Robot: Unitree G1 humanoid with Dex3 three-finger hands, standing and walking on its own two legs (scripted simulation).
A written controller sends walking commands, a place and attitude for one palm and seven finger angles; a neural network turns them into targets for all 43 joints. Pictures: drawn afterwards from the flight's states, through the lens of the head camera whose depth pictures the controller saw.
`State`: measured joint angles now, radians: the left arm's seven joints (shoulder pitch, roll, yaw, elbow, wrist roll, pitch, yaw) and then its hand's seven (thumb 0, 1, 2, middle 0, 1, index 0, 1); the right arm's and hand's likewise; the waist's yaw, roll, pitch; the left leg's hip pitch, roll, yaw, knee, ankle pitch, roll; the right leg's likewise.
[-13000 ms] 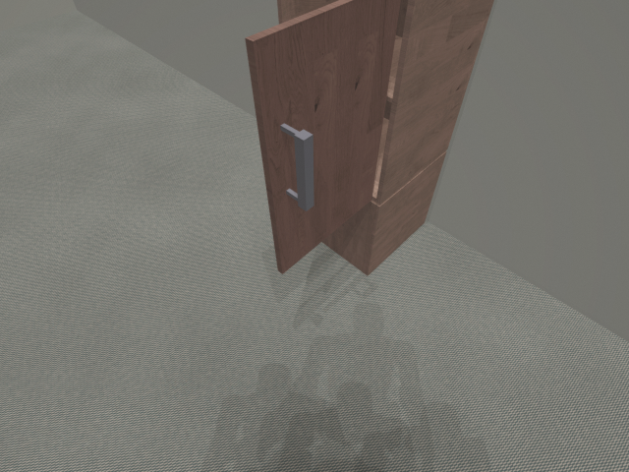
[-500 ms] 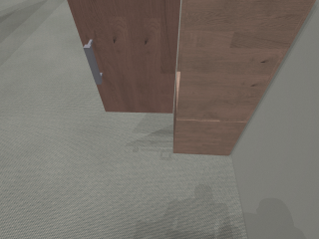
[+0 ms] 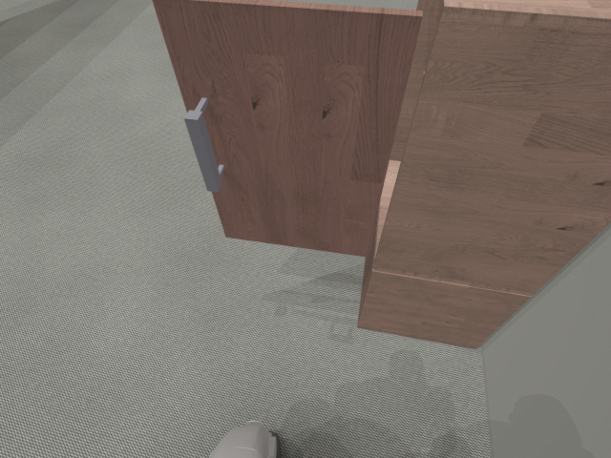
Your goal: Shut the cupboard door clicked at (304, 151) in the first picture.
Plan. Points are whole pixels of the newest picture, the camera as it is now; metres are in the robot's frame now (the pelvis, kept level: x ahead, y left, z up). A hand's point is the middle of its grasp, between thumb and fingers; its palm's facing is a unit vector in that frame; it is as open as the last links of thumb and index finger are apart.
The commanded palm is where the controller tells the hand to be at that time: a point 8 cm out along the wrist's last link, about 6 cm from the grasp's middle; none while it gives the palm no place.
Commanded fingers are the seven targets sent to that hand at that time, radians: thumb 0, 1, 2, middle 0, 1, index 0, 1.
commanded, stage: take the last steps up to it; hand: left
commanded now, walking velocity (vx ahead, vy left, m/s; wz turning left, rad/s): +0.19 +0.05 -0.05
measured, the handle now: (209, 147) +0.62 +0.25 +0.00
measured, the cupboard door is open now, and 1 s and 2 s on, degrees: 91 91 91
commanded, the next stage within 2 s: come to a stop and stand still in 0.08 s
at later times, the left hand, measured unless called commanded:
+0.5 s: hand (196, 407) +0.20 +0.20 -0.17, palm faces -0.05 -0.97 -0.26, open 7.3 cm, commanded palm none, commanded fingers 0.00 0.90 0.90 -0.20 -0.30 -0.20 -0.30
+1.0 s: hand (143, 441) +0.14 +0.27 -0.17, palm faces -0.06 -0.96 -0.29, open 7.4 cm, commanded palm none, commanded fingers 0.00 0.90 0.90 -0.20 -0.30 -0.20 -0.30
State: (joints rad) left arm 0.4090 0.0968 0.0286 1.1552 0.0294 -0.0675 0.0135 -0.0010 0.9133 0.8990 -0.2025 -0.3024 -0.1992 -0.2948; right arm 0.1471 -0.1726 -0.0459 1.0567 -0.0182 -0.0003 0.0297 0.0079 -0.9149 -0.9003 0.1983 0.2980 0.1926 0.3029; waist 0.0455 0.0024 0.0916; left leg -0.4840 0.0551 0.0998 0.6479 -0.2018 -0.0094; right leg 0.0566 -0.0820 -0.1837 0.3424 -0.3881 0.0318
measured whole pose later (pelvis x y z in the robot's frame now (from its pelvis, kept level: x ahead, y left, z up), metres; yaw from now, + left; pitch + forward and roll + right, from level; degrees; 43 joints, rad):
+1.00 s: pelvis +0.09 +0.07 -0.01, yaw -5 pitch -1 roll +0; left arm 0.30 0.21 0.02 0.94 0.03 0.04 0.04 0.00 0.91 0.90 -0.20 -0.30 -0.20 -0.29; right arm 0.20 -0.19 -0.02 0.88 -0.02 0.03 -0.01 0.01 -0.91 -0.90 0.20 0.30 0.20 0.30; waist 0.01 0.02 0.02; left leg -0.26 -0.02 0.09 0.66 -0.39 0.05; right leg -0.39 -0.07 0.00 0.64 -0.24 0.03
